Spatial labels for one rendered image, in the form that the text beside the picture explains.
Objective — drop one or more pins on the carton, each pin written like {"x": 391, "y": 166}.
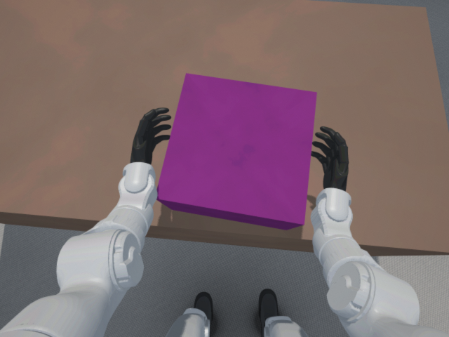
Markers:
{"x": 240, "y": 151}

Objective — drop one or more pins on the right robot upper arm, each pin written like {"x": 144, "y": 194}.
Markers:
{"x": 373, "y": 303}

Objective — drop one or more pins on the robot left shin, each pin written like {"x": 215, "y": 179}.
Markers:
{"x": 194, "y": 310}

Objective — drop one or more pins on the right robot hand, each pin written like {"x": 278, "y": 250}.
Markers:
{"x": 335, "y": 164}

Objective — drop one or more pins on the robot right forearm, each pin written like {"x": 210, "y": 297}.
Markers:
{"x": 332, "y": 240}

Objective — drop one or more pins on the left robot upper arm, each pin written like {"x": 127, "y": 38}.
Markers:
{"x": 94, "y": 272}

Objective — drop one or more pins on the left robot hand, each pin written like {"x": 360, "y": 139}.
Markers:
{"x": 144, "y": 141}

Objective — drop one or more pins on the robot right thigh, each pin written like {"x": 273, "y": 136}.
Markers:
{"x": 283, "y": 328}

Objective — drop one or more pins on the robot left forearm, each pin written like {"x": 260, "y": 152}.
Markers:
{"x": 133, "y": 212}

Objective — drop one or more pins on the pedestal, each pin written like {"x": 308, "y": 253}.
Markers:
{"x": 77, "y": 76}

